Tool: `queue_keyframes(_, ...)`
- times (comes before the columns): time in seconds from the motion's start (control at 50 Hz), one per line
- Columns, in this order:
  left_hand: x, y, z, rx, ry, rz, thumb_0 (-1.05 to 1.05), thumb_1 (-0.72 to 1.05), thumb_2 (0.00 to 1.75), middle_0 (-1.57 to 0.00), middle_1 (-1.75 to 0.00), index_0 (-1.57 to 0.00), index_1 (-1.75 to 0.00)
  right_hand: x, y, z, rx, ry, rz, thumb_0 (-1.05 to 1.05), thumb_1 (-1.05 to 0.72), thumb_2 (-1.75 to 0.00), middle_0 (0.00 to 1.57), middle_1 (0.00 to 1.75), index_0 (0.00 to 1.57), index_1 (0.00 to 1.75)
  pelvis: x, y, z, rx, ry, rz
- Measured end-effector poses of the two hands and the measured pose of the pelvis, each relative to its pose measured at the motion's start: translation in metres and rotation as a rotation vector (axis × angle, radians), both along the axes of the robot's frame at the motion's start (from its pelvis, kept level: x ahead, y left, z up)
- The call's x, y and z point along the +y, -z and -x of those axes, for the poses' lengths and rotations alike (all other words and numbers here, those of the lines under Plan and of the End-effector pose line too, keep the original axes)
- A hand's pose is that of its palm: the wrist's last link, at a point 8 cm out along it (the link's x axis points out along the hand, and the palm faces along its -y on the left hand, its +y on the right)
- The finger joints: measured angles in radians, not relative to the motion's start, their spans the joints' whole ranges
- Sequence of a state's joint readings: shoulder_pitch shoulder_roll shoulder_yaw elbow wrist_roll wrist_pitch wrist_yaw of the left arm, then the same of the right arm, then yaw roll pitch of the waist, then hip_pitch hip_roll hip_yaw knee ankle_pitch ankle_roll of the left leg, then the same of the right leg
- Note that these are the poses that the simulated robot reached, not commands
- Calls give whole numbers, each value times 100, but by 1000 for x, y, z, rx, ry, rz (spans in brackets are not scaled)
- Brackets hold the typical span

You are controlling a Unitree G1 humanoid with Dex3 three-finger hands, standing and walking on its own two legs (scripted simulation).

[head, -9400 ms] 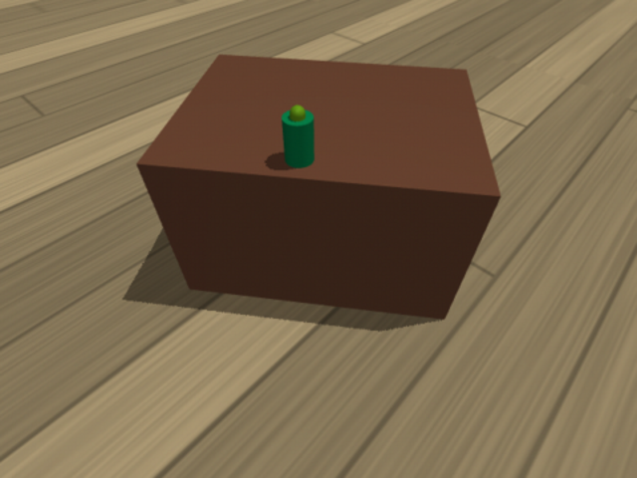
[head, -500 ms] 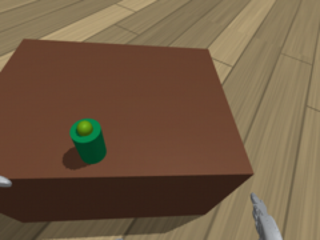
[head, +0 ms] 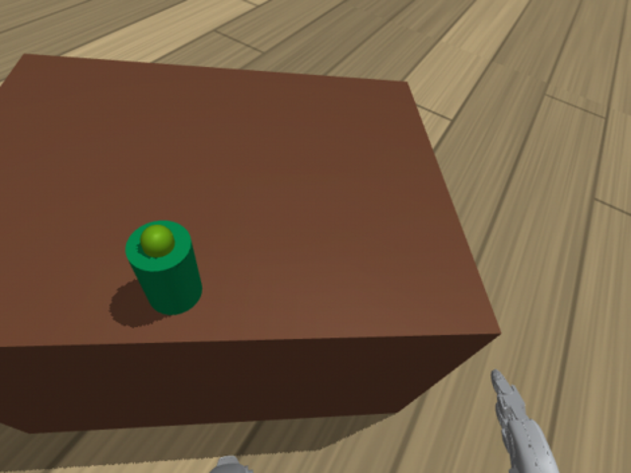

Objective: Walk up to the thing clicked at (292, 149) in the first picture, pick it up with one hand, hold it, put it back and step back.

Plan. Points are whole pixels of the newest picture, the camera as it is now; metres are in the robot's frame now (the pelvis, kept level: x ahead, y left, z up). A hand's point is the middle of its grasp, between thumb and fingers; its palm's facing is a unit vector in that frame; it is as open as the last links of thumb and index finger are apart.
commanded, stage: go down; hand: left
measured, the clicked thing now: (165, 264) +0.42 +0.20 -0.03
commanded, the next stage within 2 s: approach in 1.20 s
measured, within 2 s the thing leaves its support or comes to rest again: neither
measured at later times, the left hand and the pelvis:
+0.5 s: hand out of the picture +0.35 +0.40 +0.08, palm faces +0.25 -0.97 +0.01, open 17.7 cm; pelvis +0.00 +0.00 -0.01, yaw +0 degrees
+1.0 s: hand out of the picture +0.34 +0.39 +0.08, palm faces +0.24 -0.97 +0.02, open 17.7 cm; pelvis +0.00 +0.00 -0.01, yaw +1 degrees
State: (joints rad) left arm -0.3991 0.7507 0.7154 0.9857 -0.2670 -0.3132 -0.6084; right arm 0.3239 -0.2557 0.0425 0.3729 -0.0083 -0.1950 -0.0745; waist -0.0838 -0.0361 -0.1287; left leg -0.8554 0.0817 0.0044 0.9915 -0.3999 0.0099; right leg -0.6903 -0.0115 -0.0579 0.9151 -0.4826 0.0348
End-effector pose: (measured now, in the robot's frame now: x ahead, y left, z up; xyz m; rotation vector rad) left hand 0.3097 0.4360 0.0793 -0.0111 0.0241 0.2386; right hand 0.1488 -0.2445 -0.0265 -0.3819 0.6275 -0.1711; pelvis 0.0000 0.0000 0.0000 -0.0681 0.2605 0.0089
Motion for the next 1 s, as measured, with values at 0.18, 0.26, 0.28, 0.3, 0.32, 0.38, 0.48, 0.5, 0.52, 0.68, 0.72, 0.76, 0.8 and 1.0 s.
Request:
queue_keyframes(0.18,6,0,-6,4,-13,5,-1,-61,5,-7,-5,-6,-5,2,1,1,-3,-7,6,-1,49,-6,5,5,6,5,1,4,2,13,-1,4)
queue_keyframes(0.26,9,-2,-8,-5,-20,2,-1,-61,5,-6,-5,-6,-5,0,2,3,1,0,13,-1,50,-6,5,5,6,5,0,5,2,18,-1,6)
queue_keyframes(0.28,10,-3,-9,-7,-22,0,-1,-60,5,-6,-5,-6,-5,0,2,3,2,1,14,-1,50,-6,5,5,6,5,0,6,2,19,-1,6)
queue_keyframes(0.3,10,-4,-10,-8,-23,-1,-1,-60,6,-6,-5,-6,-5,0,3,4,3,2,15,-1,50,-6,5,5,6,5,0,6,2,21,-1,6)
queue_keyframes(0.32,11,-5,-11,-9,-23,-2,-1,-60,6,-6,-5,-6,-5,0,3,4,5,2,14,-1,50,-6,5,5,6,5,0,6,2,22,-1,6)
queue_keyframes(0.38,12,-6,-12,-3,-20,-4,-1,-60,6,-6,-5,-5,-5,1,4,4,5,3,13,-1,50,-6,5,5,6,5,0,6,1,27,-1,6)
queue_keyframes(0.48,11,-4,-12,13,-11,4,-1,-60,6,-6,-5,-5,-5,2,7,3,10,3,6,-1,50,-6,5,5,6,5,0,6,-1,33,1,6)
queue_keyframes(0.5,10,-3,-12,15,-10,4,-1,-60,6,-6,-5,-5,-5,2,7,2,11,2,5,-1,50,-6,5,5,6,5,0,6,-2,33,1,6)
queue_keyframes(0.52,9,-2,-11,18,-9,5,-1,-60,5,-6,-5,-5,-5,2,8,2,11,1,3,-1,50,-6,5,5,6,5,0,6,-2,33,1,5)
queue_keyframes(0.68,5,2,-4,21,-12,5,-1,-60,5,-6,-5,-6,-5,-2,5,-3,4,7,9,-1,50,-6,5,5,6,5,-2,5,-4,25,-1,1)
queue_keyframes(0.72,5,1,-1,12,-16,3,-1,-60,5,-6,-5,-6,-5,-4,4,-4,-2,8,14,-1,50,-6,5,5,6,5,-3,5,-5,22,-3,1)
queue_keyframes(0.76,4,2,1,12,-12,5,-1,-60,5,-6,-5,-6,-5,-5,3,-4,-2,8,16,-1,50,-6,5,5,6,5,-3,5,-5,21,-4,0)
queue_keyframes(0.8,5,3,3,16,-12,5,-1,-60,5,-6,-5,-6,-5,-5,3,-5,-1,7,19,-1,50,-6,5,5,6,5,-3,5,-5,21,-5,0)
queue_keyframes(1.0,4,4,5,5,-5,10,-1,-61,3,-7,-5,-6,-5,-3,4,-5,-7,1,19,-1,50,-6,5,5,6,5,-2,6,-3,18,-10,2)
